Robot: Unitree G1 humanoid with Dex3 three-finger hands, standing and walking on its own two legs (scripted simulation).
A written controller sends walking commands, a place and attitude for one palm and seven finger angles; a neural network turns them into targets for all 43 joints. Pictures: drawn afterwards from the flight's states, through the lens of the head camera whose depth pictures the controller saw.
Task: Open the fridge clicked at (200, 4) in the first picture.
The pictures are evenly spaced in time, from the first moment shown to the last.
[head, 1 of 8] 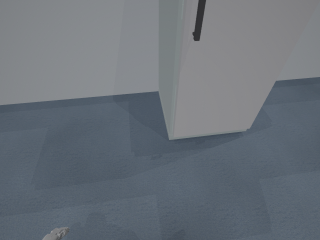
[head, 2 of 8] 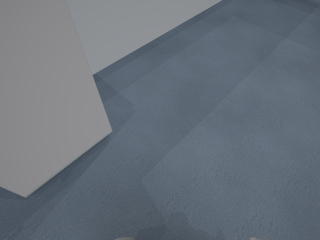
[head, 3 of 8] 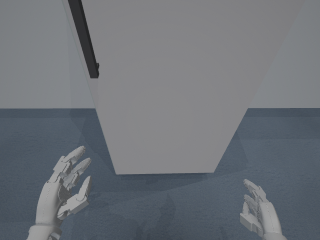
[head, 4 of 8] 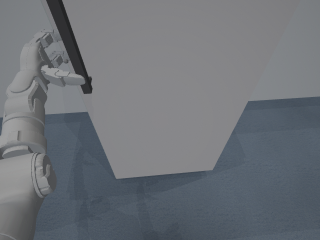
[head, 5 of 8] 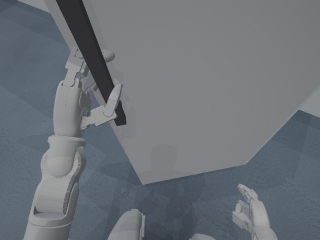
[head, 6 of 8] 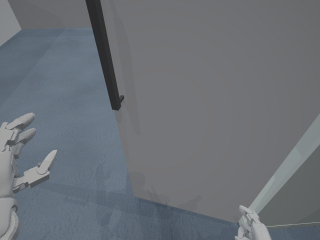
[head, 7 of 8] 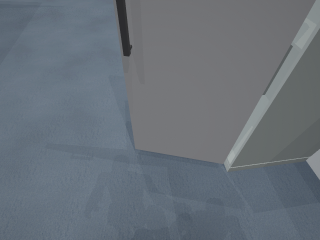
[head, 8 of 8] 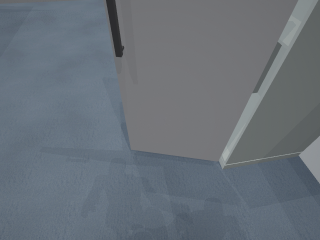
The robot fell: no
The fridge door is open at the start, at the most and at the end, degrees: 0 79 71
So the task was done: yes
